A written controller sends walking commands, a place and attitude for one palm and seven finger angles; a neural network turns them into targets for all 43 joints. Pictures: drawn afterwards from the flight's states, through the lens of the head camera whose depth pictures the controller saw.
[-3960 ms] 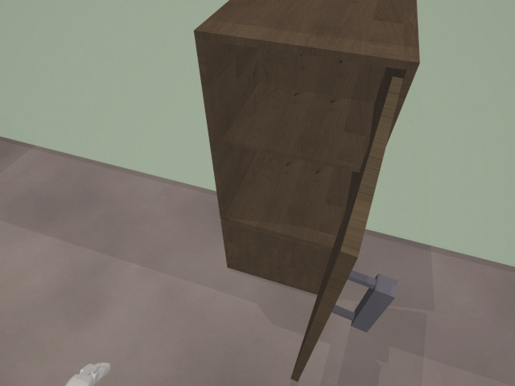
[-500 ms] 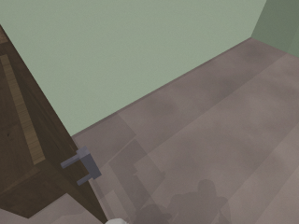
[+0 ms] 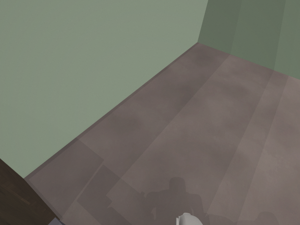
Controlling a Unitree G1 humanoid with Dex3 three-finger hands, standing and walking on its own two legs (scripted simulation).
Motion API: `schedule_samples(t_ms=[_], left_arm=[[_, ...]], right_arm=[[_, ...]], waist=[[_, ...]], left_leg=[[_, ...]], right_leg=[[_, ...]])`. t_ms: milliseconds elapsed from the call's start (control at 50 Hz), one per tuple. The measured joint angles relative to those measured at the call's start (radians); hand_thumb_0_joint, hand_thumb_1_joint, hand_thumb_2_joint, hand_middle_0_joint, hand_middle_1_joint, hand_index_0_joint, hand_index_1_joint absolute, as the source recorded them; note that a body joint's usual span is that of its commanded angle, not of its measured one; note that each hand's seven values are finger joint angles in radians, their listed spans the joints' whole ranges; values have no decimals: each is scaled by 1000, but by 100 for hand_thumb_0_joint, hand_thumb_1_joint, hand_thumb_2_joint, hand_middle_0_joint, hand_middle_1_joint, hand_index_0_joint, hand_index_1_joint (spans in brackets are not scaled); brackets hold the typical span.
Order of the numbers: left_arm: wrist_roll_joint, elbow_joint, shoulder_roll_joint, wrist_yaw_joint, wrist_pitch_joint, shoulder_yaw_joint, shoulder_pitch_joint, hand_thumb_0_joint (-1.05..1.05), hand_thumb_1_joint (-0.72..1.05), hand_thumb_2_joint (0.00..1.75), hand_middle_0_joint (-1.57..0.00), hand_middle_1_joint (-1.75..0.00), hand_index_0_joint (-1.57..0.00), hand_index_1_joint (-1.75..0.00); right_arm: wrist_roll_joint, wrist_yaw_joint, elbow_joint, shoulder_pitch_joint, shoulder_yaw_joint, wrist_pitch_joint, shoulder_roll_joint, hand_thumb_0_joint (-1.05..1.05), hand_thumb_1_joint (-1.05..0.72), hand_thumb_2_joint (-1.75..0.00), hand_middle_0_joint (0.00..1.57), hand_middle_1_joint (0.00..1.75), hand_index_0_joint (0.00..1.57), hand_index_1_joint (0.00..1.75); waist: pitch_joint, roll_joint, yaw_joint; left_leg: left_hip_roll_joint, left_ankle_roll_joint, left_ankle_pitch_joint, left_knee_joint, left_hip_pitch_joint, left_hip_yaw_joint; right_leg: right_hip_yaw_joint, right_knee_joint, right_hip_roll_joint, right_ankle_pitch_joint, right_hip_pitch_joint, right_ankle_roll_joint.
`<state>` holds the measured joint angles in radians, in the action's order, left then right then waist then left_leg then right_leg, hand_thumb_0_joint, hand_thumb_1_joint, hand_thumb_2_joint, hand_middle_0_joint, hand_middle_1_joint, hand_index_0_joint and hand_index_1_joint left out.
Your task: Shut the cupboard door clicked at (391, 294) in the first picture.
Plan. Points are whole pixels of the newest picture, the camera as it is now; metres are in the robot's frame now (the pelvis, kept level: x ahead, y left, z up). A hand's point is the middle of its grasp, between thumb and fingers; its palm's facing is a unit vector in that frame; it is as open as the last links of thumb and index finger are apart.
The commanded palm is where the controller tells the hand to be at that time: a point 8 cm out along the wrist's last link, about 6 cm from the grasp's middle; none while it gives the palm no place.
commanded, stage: walk to a spot facing it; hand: left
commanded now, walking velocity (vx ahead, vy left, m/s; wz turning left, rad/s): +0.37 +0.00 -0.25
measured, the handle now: out of the picture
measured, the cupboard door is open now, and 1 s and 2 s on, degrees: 91 100 100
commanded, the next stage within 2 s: turn to face it in 1.86 s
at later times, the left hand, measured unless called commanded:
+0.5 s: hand out of the picture +0.04 +0.11 -0.16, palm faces +0.11 -0.93 -0.34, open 7.4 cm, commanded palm none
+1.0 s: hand (134, 216) +0.19 +0.06 -0.16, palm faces +0.28 -0.96 -0.02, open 7.4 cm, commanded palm none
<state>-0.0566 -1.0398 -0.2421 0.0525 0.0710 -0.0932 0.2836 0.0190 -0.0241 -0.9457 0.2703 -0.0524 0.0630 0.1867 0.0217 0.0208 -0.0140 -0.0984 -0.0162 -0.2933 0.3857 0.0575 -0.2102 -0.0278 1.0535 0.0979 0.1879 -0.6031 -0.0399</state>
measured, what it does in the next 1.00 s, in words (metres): walks ahead: right foot, then left foot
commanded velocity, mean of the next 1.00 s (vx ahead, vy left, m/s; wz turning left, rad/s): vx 0.38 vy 0.00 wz -0.06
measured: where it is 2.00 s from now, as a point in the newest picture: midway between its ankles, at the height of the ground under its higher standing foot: (165, 158)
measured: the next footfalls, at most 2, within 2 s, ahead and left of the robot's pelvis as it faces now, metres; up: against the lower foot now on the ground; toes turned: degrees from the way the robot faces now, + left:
right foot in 0.18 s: +0.20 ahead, -0.18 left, +0.00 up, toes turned -11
left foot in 0.80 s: +0.42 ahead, +0.10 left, +0.00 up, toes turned +9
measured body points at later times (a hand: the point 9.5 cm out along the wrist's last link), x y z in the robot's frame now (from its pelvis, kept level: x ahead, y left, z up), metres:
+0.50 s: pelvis +0.17 -0.10 +0.00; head +0.15 -0.12 +0.45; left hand +0.04 +0.16 -0.13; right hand +0.24 -0.34 -0.15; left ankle +0.24 +0.04 -0.66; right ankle +0.16 -0.17 -0.74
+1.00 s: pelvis +0.34 -0.01 -0.01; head +0.36 +0.00 +0.44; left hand +0.18 +0.11 -0.15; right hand +0.45 -0.24 -0.15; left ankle +0.38 +0.09 -0.74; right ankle +0.34 -0.14 -0.66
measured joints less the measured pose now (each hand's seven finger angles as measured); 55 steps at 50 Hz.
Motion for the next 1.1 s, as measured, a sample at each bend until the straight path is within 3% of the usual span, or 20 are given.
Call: schedule_samples(t_ms=[60, 160, 200, 240, 280, 340, 420, 560, 680, 780, 820, 860, 920, 960, 1040, 1100], left_arm=[[4, -27, -4, -5, 14, 2, 0, 0, 91, 90, -19, -29, -20, -32], [20, -39, -27, 11, -45, -11, 40, 0, 91, 90, -20, -30, -19, -32], [18, -39, -45, -4, -85, -17, 59, 0, 91, 90, -20, -30, -19, -31], [40, -77, -53, -19, -109, -35, 63, 0, 91, 90, -20, -30, -19, -31], [39, -89, -57, -39, -114, -27, 97, 0, 91, 90, -20, -30, -19, -31], [33, -108, -27, -55, -115, 3, 146, 0, 91, 90, -20, -30, -19, -31], [51, -160, 22, -77, -101, 1, 199, 0, 91, 90, -20, -30, -19, -30], [44, -208, 27, -101, -115, 4, 275, 0, 90, 90, -20, -30, -20, -30], [36, -223, 51, -87, -134, 21, 333, 0, 91, 90, -20, -30, -20, -30], [45, -232, 114, -76, -159, 17, 391, 0, 91, 90, -20, -30, -20, -30], [52, -237, 162, -71, -164, 18, 429, 0, 91, 90, -20, -30, -19, -30], [47, -241, 202, -63, -128, 31, 405, 0, 91, 90, -20, -30, -19, -30], [34, -228, 246, -50, -100, 34, 348, 0, 91, 90, -20, -30, -19, -30], [50, -213, 279, -62, -132, 7, 325, 0, 91, 90, -20, -30, -19, -30], [23, -154, 289, -43, -94, 10, 245, 0, 91, 90, -20, -30, -19, -30], [19, -105, 271, -37, -86, 9, 170, 0, 91, 90, -20, -30, -19, -30]], right_arm=[[8, 7, -39, 54, -8, -5, 20, -2, -93, -89, 20, 30, 20, 30], [14, 22, -128, 141, -9, -37, 37, -1, -92, -89, 20, 30, 20, 30], [9, 30, -162, 164, -7, -52, 37, 0, -91, -89, 20, 30, 20, 30], [1, 35, -183, 145, -4, -72, 38, 0, -91, -89, 20, 30, 20, 30], [0, 37, -187, 113, -5, -75, 35, 0, -91, -89, 20, 30, 20, 30], [7, 35, -165, 50, -7, -67, 37, 1, -91, -89, 20, 30, 20, 30], [12, 39, -119, -28, -11, -61, 28, 0, -91, -90, 20, 30, 20, 30], [12, 53, -76, -120, -14, -73, -6, 0, -91, -90, 19, 30, 20, 30], [7, 64, -59, -163, -8, -74, -21, 0, -91, -90, 20, 30, 20, 30], [4, 63, -50, -180, -2, -54, -29, 0, -91, -90, 20, 30, 20, 30], [8, 53, -43, -177, -2, -23, -25, 0, -91, -90, 20, 30, 20, 30], [4, 39, -48, -175, -4, -5, -31, 0, -91, -89, 20, 30, 20, 30], [-19, 13, -55, -150, -25, 7, -55, -2, -93, -89, 20, 30, 20, 30], [-20, -4, -50, -136, -37, 19, -51, -6, -96, -89, 20, 30, 21, 30], [-7, -13, -74, -94, -35, 11, -38, -6, -98, -89, 20, 30, 20, 30], [-2, -11, -90, -56, -33, 2, -31, -5, -97, -89, 20, 30, 20, 30]], waist=[[25, -15, 24], [59, -42, 14], [62, -58, -6], [77, -67, -17], [73, -61, -22], [40, -57, -27], [-15, -61, -26], [-62, -66, -50], [-28, -55, -82], [26, -29, -116], [47, -32, -117], [89, -31, -117], [97, -19, -102], [82, -2, -90], [23, 16, -79], [-15, 8, -67]], left_leg=[[-11, -23, -18, -17, -39, -17], [-58, -79, -110, 52, -77, -49], [-105, -57, -179, 247, -13, -25], [-87, -20, -206, 559, 121, 82], [-56, 1, -138, 777, 245, 127], [-43, 5, -17, 857, 382, 121], [-45, -7, 97, 799, 495, 118], [-56, -28, 185, 649, 559, 137], [-57, -15, 167, 442, 512, 133], [-24, 16, 90, 245, 389, 96], [-6, 31, 107, 199, 337, 83], [15, 48, 81, 249, 324, 68], [37, 57, 69, 191, 255, 37], [50, 56, 77, 140, 211, 23], [65, 49, 76, 66, 141, 12], [67, 37, 64, 30, 95, 4]], right_leg=[[-28, -168, 17, -13, 17, 2], [-76, -385, -9, 15, 132, 31], [-92, -405, -40, 11, 167, 60], [-105, -351, -56, 63, 172, 95], [-115, -388, -67, 79, 223, 110], [-117, -501, -87, 50, 308, 115], [-117, -628, -113, 22, 405, 117], [-119, -748, -134, 29, 532, 104], [-129, -776, -107, 76, 611, 61], [-142, -695, -43, 176, 640, -1], [-128, -497, -5, 252, 574, 3], [-54, -179, 5, 278, 441, 24], [-21, 92, 12, 201, 243, 39], [-28, 125, 19, 149, 152, 36], [-50, 78, 24, 63, 47, 26], [-62, -7, 29, 23, 29, 23]])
